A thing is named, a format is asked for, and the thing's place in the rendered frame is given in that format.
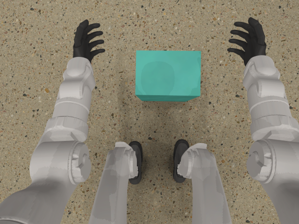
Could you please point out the right robot hand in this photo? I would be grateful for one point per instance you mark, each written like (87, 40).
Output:
(255, 40)

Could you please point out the left robot shin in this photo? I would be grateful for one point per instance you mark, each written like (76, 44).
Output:
(123, 144)

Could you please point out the carton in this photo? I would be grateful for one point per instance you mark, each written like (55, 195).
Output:
(167, 75)

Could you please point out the right robot forearm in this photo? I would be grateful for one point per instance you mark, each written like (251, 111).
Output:
(268, 105)

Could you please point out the left robot forearm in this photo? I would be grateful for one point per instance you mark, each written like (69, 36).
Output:
(69, 119)

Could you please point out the robot left upper arm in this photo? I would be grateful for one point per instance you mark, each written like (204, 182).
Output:
(57, 167)

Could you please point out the robot right upper arm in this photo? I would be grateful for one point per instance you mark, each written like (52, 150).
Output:
(275, 164)

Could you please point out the left robot hand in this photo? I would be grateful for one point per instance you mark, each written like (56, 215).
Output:
(82, 47)

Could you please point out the robot right foot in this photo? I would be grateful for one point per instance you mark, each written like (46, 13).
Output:
(180, 147)

